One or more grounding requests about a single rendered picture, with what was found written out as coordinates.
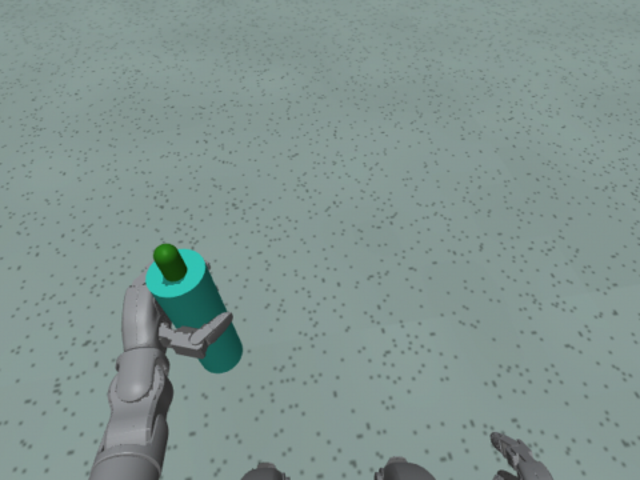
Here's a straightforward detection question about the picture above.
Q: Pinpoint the left robot arm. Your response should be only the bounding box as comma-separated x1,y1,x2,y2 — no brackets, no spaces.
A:
89,347,173,480

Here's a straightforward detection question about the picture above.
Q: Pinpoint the right robot hand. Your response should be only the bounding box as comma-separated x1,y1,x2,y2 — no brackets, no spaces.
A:
490,432,554,480

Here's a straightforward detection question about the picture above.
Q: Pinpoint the left robot hand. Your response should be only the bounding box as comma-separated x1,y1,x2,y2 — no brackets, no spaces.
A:
122,259,233,359

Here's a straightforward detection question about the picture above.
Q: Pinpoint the bottle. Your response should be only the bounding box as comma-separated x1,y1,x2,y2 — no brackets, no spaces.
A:
146,244,243,374

